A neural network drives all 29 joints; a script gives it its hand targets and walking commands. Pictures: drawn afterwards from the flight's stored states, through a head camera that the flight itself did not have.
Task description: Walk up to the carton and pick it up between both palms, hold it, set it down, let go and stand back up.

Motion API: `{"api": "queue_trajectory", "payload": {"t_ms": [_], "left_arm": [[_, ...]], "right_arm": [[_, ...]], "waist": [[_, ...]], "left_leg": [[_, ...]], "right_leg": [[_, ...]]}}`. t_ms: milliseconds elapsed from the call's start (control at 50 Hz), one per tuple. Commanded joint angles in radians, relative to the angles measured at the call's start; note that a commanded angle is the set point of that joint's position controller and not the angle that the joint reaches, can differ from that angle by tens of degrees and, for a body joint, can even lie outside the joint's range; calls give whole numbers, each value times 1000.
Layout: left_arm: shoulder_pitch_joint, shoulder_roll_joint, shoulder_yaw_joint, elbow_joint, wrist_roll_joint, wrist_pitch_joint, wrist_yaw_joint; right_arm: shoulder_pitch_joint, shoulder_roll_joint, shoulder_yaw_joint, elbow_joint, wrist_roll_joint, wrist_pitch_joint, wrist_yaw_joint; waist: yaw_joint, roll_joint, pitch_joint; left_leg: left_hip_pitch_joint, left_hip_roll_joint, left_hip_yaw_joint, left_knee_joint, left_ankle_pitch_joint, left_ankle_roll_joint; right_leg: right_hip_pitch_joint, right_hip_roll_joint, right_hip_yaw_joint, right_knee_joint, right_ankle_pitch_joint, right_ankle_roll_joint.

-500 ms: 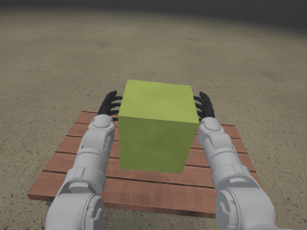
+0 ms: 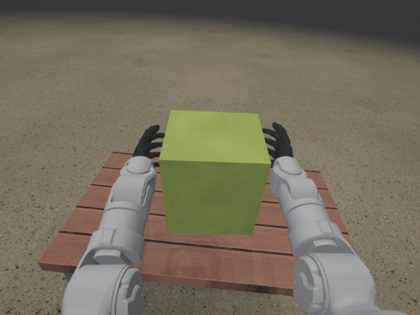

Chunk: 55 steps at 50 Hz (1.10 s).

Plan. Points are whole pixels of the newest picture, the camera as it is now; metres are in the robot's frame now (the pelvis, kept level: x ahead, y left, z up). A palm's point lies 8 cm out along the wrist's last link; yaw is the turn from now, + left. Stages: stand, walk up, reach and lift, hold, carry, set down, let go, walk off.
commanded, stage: reach and lift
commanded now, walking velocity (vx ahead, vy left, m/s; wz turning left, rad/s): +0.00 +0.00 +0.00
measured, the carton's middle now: (212, 173) +0.39 +0.00 +0.13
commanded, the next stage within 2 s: hold in 0.16 s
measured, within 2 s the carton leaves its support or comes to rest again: neither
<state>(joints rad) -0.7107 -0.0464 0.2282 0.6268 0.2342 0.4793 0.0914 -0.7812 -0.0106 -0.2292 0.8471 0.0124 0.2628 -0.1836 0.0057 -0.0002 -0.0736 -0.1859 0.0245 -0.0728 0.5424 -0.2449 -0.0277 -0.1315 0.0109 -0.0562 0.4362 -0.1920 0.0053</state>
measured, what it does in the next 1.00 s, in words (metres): stands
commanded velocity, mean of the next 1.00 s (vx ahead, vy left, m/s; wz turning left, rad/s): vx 0.00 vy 0.00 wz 0.00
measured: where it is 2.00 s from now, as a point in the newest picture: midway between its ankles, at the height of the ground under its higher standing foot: outside the picture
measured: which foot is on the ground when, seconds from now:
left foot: down 0.00-1.00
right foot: down 0.00-1.00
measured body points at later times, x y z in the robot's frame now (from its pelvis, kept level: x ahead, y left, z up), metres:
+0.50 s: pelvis +0.00 +0.00 +0.00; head -0.08 +0.02 +0.44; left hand +0.37 +0.15 +0.19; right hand +0.39 -0.13 +0.20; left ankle +0.04 +0.13 -0.74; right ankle +0.04 -0.12 -0.74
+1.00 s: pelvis -0.01 +0.00 +0.00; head -0.09 +0.02 +0.44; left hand +0.36 +0.16 +0.20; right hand +0.38 -0.12 +0.21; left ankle +0.04 +0.13 -0.74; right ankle +0.04 -0.12 -0.74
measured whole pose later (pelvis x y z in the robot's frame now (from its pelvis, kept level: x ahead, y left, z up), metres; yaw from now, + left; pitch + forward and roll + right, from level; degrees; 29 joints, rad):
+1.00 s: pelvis -0.01 +0.00 +0.00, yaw +0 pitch -8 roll -2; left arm -0.72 -0.04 0.24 0.45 0.28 0.63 0.05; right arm -0.83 0.00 -0.21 0.77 0.06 0.36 -0.19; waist 0.01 0.00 -0.06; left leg -0.17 0.02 -0.07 0.54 -0.23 -0.03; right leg -0.11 0.01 -0.06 0.44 -0.18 0.01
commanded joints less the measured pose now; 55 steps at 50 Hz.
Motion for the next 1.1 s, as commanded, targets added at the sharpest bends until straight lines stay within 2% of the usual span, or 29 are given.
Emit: {"api": "queue_trajectory", "payload": {"t_ms": [0, 40, 100, 120, 140, 160, 180, 200, 240, 280, 360, 420, 480, 540, 560, 600, 620, 640, 660, 680, 740, 780, 800, 820, 880, 900, 960, 1040, 1080], "left_arm": [[-800, -515, -226, -273, -91, -39, -165], [-855, -575, -292, -295, -115, -46, -178], [-938, -634, -390, -479, -183, -66, -167], [-866, -635, -377, -380, -174, -52, -175], [-836, -621, -359, -348, -158, -44, -181], [-848, -648, -380, -403, -179, -37, -179], [-744, -580, -332, -343, -143, -1, -169], [-796, -597, -325, -306, -115, -2, -195], [-744, -581, -299, -332, -93, 26, -212], [-790, -614, -337, -382, -125, 31, -213], [-868, -619, -371, -431, -137, 40, -200], [-788, -638, -344, -352, -134, 58, -206], [-799, -603, -335, -409, -120, 67, -214], [-811, -564, -315, -403, -125, 72, -185], [-834, -639, -378, -485, -149, 63, -197], [-827, -630, -367, -427, -140, 78, -198], [-820, -611, -334, -398, -123, 81, -201], [-875, -625, -353, -404, -136, 74, -197], [-829, -595, -317, -393, -116, 80, -210], [-776, -528, -245, -326, -89, 98, -195], [-840, -504, -224, -299, -85, 91, -207], [-855, -546, -267, -360, -113, 73, -204], [-938, -573, -285, -368, -109, 52, -204], [-830, -486, -221, -336, -85, 72, -184], [-864, -545, -211, -282, -53, 62, -216], [-837, -499, -200, -314, -51, 63, -209], [-807, -569, -265, -340, -97, 53, -213], [-821, -575, -284, -335, -102, 47, -216], [-817, -562, -269, -368, -87, 51, -214]], "right_arm": [[-711, 546, 227, -171, 65, -23, 98], [-758, 632, 261, -200, 63, -33, 116], [-808, 718, 391, -354, 138, -36, 113], [-819, 724, 385, -347, 133, -30, 106], [-806, 730, 396, -346, 142, -24, 103], [-820, 715, 397, -387, 149, -26, 104], [-745, 627, 360, -373, 139, -7, 75], [-735, 666, 348, -264, 120, 5, 93], [-703, 656, 364, -298, 145, 30, 94], [-720, 629, 352, -301, 139, 30, 95], [-799, 650, 368, -335, 172, 44, 104], [-816, 631, 372, -385, 161, 40, 102], [-750, 618, 361, -332, 162, 64, 94], [-762, 591, 362, -361, 165, 70, 88], [-802, 654, 412, -421, 198, 56, 101], [-775, 623, 369, -355, 182, 79, 103], [-785, 611, 354, -330, 159, 78, 108], [-811, 625, 351, -324, 162, 73, 110], [-767, 635, 348, -329, 151, 81, 107], [-766, 533, 299, -296, 132, 88, 98], [-785, 512, 237, -226, 100, 82, 107], [-808, 566, 287, -312, 120, 66, 114], [-846, 633, 298, -270, 116, 62, 135], [-767, 537, 262, -230, 101, 70, 117], [-761, 588, 237, -141, 67, 75, 143], [-711, 568, 227, -138, 82, 75, 139], [-763, 606, 282, -243, 106, 45, 135], [-752, 606, 267, -231, 94, 42, 128], [-757, 613, 304, -263, 107, 41, 127]], "waist": [[-141, -52, -202], [-148, -16, -211], [-141, -30, -430], [-151, -45, -357], [-125, -62, -304], [-139, -43, -355], [-148, -40, -297], [-165, -24, -213], [-136, -30, -210], [-175, -21, -226], [-154, 23, -273], [-157, -18, -275], [-168, 3, -220], [-139, -21, -265], [-139, 16, -307], [-163, 23, -277], [-141, 16, -218], [-159, 3, -251], [-146, -34, -246], [-127, -18, -177], [-140, -7, -138], [-132, -36, -221], [-123, -22, -216], [-117, -28, -176], [-131, -41, -120], [-126, -13, -144], [-133, -25, -211], [-161, -18, -218], [-131, -12, -226]], "left_leg": [[48, -62, 60, -256, 57, 20], [51, -70, 54, -251, 65, 12], [95, -80, 47, -204, 214, 5], [81, -77, 38, -216, 185, 11], [57, -83, 54, -222, 141, 23], [76, -82, 46, -221, 193, 12], [83, -80, 53, -224, 188, 7], [70, -77, 46, -241, 120, 9], [70, -80, 58, -250, 136, 14], [93, -68, 39, -250, 165, -2], [67, -66, 30, -245, 147, -8], [67, -64, 27, -248, 119, 0], [63, -66, 37, -252, 137, 1], [60, -64, 37, -255, 99, 4], [71, -64, 28, -242, 155, -2], [69, -66, 29, -242, 129, -7], [36, -61, 26, -261, 77, -5], [31, -65, 30, -257, 63, 0], [45, -62, 39, -266, 63, 13], [13, -68, 44, -270, 41, 17], [-20, -69, 52, -290, -52, 27], [4, -64, 54, -274, -4, 31], [-17, -70, 50, -278, -52, 32], [-14, -66, 60, -282, -18, 28], [-18, -61, 50, -303, -70, 33], [-24, -62, 58, -301, -42, 24], [16, -61, 55, -283, 22, 24], [26, -67, 50, -271, 32, 18], [24, -68, 56, -268, 52, 20]], "right_leg": [[188, 18, 6, -144, 41, 46], [170, 16, 7, -137, 50, 46], [259, 30, 9, -98, 237, 54], [258, 22, 17, -114, 236, 59], [234, 16, 25, -136, 181, 70], [248, 25, 20, -131, 205, 60], [254, 27, 21, -134, 219, 65], [222, 18, 12, -145, 143, 55], [225, 25, 15, -153, 136, 64], [227, 35, -1, -139, 166, 52], [225, 38, 6, -129, 132, 44], [226, 36, 8, -134, 112, 41], [234, 32, 9, -132, 142, 44], [220, 41, 10, -127, 95, 43], [241, 43, 9, -127, 148, 37], [217, 42, 13, -125, 112, 37], [190, 43, 8, -141, 51, 31], [191, 40, 6, -138, 35, 32], [194, 38, 8, -143, 37, 43], [177, 37, 7, -148, 3, 37], [146, 23, 8, -159, -112, 25], [185, 30, 7, -140, -45, 34], [154, 29, 4, -139, -107, 24], [155, 37, -6, -136, -77, 32], [131, 33, -11, -150, -139, 20], [178, 38, -5, -143, -71, 13], [205, 33, -5, -143, -8, 28], [201, 31, -5, -141, 8, 31], [227, 34, 2, -129, 35, 36]]}}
